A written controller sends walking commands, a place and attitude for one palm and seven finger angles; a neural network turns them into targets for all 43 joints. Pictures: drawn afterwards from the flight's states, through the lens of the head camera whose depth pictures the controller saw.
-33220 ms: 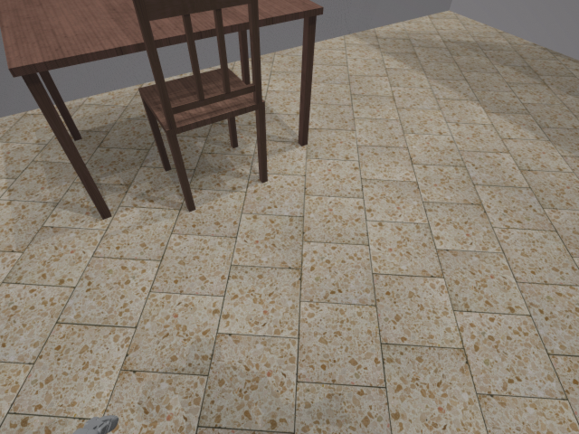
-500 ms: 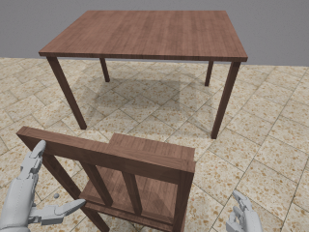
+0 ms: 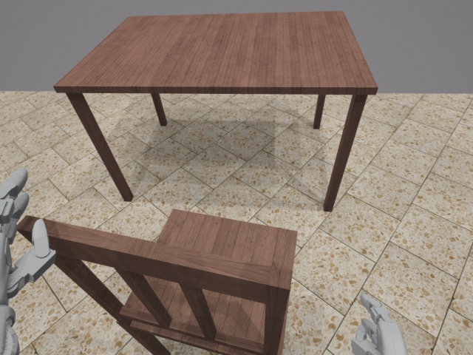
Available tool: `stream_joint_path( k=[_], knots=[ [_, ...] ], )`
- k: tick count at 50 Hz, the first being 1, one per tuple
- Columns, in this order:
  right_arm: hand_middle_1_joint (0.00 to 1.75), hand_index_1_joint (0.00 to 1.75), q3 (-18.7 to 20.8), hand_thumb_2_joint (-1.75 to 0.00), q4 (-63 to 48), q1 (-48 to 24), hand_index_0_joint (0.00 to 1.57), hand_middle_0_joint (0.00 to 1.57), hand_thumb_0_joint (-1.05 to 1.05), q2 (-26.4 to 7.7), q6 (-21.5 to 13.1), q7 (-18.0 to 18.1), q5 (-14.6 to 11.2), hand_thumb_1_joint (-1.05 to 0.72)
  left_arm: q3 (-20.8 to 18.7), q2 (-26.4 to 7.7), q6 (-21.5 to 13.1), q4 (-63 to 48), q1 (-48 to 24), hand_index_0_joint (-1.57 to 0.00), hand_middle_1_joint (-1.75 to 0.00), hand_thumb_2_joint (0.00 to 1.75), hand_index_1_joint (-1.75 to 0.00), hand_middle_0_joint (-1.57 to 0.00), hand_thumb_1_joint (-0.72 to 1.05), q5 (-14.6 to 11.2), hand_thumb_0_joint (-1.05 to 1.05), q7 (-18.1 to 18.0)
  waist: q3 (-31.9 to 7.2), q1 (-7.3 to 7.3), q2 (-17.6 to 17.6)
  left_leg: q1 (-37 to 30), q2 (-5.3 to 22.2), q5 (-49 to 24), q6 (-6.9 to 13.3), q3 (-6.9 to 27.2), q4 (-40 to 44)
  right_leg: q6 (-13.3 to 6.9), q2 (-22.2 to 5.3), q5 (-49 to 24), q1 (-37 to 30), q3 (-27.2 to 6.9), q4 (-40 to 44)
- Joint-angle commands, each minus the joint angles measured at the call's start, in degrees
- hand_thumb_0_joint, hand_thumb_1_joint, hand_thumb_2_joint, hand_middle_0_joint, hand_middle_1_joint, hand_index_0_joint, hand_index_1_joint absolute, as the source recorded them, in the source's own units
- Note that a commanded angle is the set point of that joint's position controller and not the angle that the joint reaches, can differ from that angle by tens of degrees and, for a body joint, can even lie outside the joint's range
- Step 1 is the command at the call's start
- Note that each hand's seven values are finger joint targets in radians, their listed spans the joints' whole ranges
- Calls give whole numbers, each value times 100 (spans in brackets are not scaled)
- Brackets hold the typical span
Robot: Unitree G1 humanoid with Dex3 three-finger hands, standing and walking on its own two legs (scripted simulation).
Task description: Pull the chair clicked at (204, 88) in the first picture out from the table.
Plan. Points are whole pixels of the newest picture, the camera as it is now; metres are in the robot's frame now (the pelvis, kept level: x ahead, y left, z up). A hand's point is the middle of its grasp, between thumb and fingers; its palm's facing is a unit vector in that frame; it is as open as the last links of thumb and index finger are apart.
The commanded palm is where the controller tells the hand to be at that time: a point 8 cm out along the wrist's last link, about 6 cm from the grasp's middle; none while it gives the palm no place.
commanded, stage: draw the hand back to the body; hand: left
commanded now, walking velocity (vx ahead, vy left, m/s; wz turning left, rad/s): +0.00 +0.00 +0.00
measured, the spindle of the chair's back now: (148, 297) +0.23 +0.22 -0.08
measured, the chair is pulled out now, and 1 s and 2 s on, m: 0.62 0.62 0.62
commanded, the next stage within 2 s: step back with the hand held close in 0.20 s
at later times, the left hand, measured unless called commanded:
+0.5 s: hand (48, 249) +0.20 +0.27 +0.16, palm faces +0.43 -0.77 -0.47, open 7.4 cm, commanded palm +0.13 +0.31 +0.18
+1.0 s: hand out of the picture +0.10 +0.28 +0.15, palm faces +0.46 -0.77 -0.43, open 7.4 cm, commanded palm +0.04 +0.32 +0.18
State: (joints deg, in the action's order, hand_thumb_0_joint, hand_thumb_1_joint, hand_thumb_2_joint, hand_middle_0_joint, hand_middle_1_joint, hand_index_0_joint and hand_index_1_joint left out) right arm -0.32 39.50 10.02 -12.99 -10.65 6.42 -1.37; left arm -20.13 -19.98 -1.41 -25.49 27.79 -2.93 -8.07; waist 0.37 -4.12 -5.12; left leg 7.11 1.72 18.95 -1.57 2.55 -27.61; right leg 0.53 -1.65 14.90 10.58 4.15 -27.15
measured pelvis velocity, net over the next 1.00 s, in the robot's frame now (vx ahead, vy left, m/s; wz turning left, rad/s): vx -0.10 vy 0.02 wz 0.00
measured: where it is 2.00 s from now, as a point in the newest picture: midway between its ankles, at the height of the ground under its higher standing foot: outside the picture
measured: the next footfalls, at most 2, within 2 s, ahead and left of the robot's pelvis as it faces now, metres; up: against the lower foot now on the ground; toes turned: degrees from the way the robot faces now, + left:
right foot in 1.68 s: -0.26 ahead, -0.09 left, +0.00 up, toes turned +3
left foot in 1.84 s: -0.15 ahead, +0.12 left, +0.00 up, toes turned +1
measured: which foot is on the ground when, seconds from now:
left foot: down 0.00-1.00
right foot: down 0.00-1.00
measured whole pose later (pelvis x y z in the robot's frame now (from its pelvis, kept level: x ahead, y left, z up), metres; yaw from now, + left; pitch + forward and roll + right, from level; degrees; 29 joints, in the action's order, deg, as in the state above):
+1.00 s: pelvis -0.10 +0.02 -0.01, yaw +0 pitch +0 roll -1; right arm -0.3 34.9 13.7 -13.0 -5.1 7.3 -1.1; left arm -21.9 -20.9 -6.3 -28.1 29.3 -1.2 -10.6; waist 1.5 -1.2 0.1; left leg 20.9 0.7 16.5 0.6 0.8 -34.2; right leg 1.1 -3.1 10.3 22.2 3.1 -29.3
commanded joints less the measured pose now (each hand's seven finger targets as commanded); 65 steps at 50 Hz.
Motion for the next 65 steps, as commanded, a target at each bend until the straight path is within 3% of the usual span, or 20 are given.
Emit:
stream_joint_path(
  k=[1, 4, 16, 17, 18, 19, 20, 24, 26, 34, 43, 47, 49, 52, 54, 56, 58, 62, 64, 65],
  knots=[
    [30, 30, 167, -90, -913, -714, 20, 20, 0, -460, -281, 31, 15, -90, -797, -1215, -331, -1279, -187, -20, -30, 90, -30, -20, 90, 62, 0, -91, -694, -75, 125, 68, 189, -2217, 258, -164, 315, -179, -337, -1861, -626, -31, 301],
    [30, 30, 167, -90, -963, -763, 20, 20, 0, -496, -290, 31, -3, -90, -946, -1379, -309, -1553, -357, -20, -30, 90, -30, -20, 90, 49, 0, -95, -913, -36, -42, -24, 178, -2210, 225, -162, 339, -178, -334, -1830, -711, -81, 303],
    [30, 30, 129, -90, -902, -678, 20, 20, 0, -505, -138, 5, 6, -90, -494, -938, -192, -920, -504, -20, -30, 90, -30, -20, 90, 72, 0, -46, -428, 45, 248, 121, 213, -2150, 230, -157, 424, -173, -290, -1659, -501, 3, 365],
    [30, 30, 186, -90, -1121, -474, 20, 20, 0, -683, 80, 38, -23, -90, -1215, -1605, -512, -1308, -1331, -20, -30, 90, -30, -20, 90, -26, 0, -49, 119, 328, 317, 374, 310, -1979, 298, -30, 311, -244, -468, -2279, 57, -716, 631],
    [30, 30, 212, -90, -975, -503, 20, 20, 0, -581, 213, 57, 36, -90, -996, -1198, -529, -673, -741, -20, -30, 90, -30, -20, 90, 13, 0, 1, -68, 357, 557, 292, 304, -2020, 292, 26, 286, -276, -586, -2546, -65, -619, 556],
    [30, 30, 214, -90, -1112, -575, 20, 20, 0, -648, 256, 40, 24, -90, -999, -1336, -588, -1025, -937, -20, -30, 90, -30, -20, 90, 31, 0, 32, -240, 362, 298, 210, 274, -2069, 292, -6, 333, -282, -611, -2665, -77, -751, 514],
    [30, 30, 196, -90, -1107, -541, 20, 20, 0, -587, 335, 52, 52, -90, -875, -1098, -587, -835, -583, -20, -30, 90, -30, -20, 90, 51, 0, 33, -314, 360, 253, 148, 313, -2405, 276, 4, 395, -283, -606, -2804, -198, -630, 388],
    [30, 30, 224, -90, -1364, -649, 20, 20, 0, -615, 462, 10, 47, -90, -973, -1233, -689, -1434, -79, -20, -30, 90, -30, -20, 90, 88, 0, -19, -1086, 295, -383, 21, 438, -3237, 284, 105, 497, -233, -536, -2515, -551, -467, -16],
    [30, 30, 243, -90, -1432, -622, 20, 20, 0, -530, 524, -6, 36, -90, -1067, -1256, -723, -1529, 390, -20, -30, 90, -30, -20, 90, 92, 0, -59, -1168, 253, -142, 149, 508, -3519, 274, 152, 454, -218, -524, -2482, -597, -323, -128],
    [30, 30, 370, -90, -1422, -520, 20, 20, 0, -535, 589, 88, -53, -90, -1324, -1380, -780, -1201, 688, -20, -30, 90, -30, -20, 90, 1, 0, -156, -911, 342, 412, 1021, 403, -1284, 308, 189, 331, -238, -707, -1819, -247, -689, 148],
    [30, 30, 260, -90, -1353, -290, 20, 20, 0, -636, 366, 117, 2, -90, -919, -1296, -810, -1254, -160, -20, -30, 90, -30, -20, 90, 149, 0, -306, -216, 337, 796, 1526, 167, 1061, 400, 154, -18, -242, -854, 1287, 943, -1041, 955],
    [30, 30, 204, -90, -1383, -253, 20, 20, 0, -653, 236, 149, 62, -90, -1031, -1400, -918, -1622, -306, -20, -30, 90, -30, -20, 90, 230, 0, -388, -224, 318, 252, 2022, 343, 1567, 521, 408, 390, -157, -655, 1381, 677, -867, 581],
    [30, 30, 237, -90, -1407, -283, 20, 20, 0, -706, 177, 161, 39, -90, -1209, -1547, -999, -1854, -330, -20, -30, 90, -30, -20, 90, 256, 0, -407, -279, 326, -329, 2553, 556, 1678, 614, 663, 831, -69, -427, 725, 29, -669, 12],
    [30, 30, 249, -90, -1514, -215, 20, 20, 0, -640, 73, 111, 17, -90, -1330, -1491, -1101, -1977, 2, -20, -30, 90, -30, -20, 90, 237, 0, -381, -593, 282, -517, 3014, 713, 1337, 648, 749, 913, -6, -264, -328, -757, -438, -734],
    [30, 30, 305, -90, -1500, -216, 20, 20, 0, -640, 27, 90, -34, -90, -1438, -1451, -1124, -1613, 400, -20, -30, 90, -30, -20, 90, 226, 0, -348, -636, 286, -595, 3273, 751, 1813, 658, 640, 939, 13, -239, -164, -935, -462, -800],
    [30, 30, 330, -90, -1553, -189, 20, 20, 0, -703, -13, 63, -22, -90, -1468, -1384, -1190, -1527, 279, -20, -30, 90, -30, -20, 90, 308, 0, -322, -241, 311, -757, 4138, 889, 2748, 757, 679, 1051, 37, -122, 366, -1100, -498, -1109],
    [30, 30, 351, -90, -1534, -122, 20, 20, 0, -693, -45, 24, -33, -90, -1400, -1310, -1251, -1424, 33, -20, -30, 90, -30, -20, 90, 340, 0, -283, 50, 329, -484, 4402, 875, 2747, 746, 596, 757, 5, -137, 284, -903, -580, -1210],
    [30, 30, 360, -90, -1303, -27, 20, 20, 0, -601, -54, -46, 92, -90, -1327, -1498, -1223, -1628, -205, -20, -30, 90, -30, -20, 90, 181, 0, -264, -172, 399, 1030, 1858, 126, 1653, 318, -91, -1250, -500, -1003, 958, 1747, -1850, 731],
    [30, 30, 328, -90, -1087, -10, 20, 20, 0, -603, 46, -94, 160, -90, -1295, -1541, -1128, -1561, -336, -20, -30, 90, -30, -20, 90, 152, 0, -318, -295, 382, 1238, 876, -12, 1480, 213, -415, -2403, -740, -1421, 2261, 2834, -2157, 1459],
    [30, 30, 253, -90, -1077, 2, 20, 20, 0, -540, 102, -141, 160, -90, -1146, -1429, -1086, -1702, -478, -20, -30, 90, -30, -20, 90, 136, 0, -315, -360, 400, 1584, 678, -24, 1324, 211, -392, -2457, -745, -1494, 2294, 2887, -1991, 1474]
  ],
)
